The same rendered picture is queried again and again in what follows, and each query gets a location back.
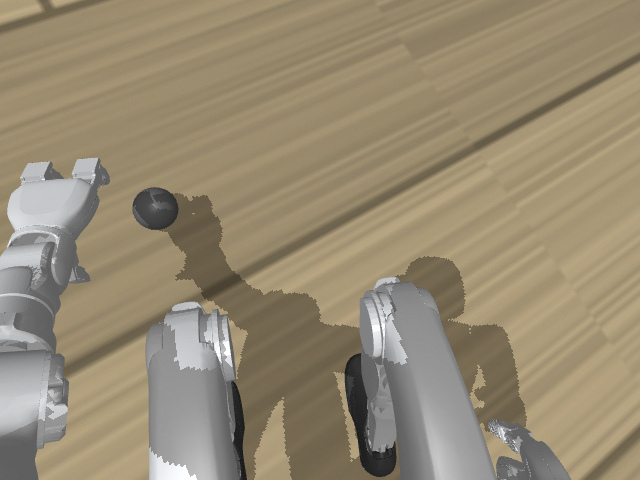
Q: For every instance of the left robot arm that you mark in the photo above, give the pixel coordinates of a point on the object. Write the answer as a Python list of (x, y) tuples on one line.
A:
[(35, 269)]

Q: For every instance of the left robot foot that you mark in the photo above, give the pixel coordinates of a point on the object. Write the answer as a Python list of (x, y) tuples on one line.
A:
[(239, 432)]

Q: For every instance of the left robot hand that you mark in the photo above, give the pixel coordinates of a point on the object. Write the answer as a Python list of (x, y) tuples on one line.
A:
[(45, 198)]

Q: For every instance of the right robot hand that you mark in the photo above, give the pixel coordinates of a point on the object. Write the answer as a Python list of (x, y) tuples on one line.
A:
[(539, 461)]

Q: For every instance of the right robot foot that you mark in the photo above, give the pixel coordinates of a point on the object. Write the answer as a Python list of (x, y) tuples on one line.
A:
[(375, 463)]

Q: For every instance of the ball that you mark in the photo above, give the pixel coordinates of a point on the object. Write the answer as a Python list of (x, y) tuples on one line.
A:
[(155, 208)]

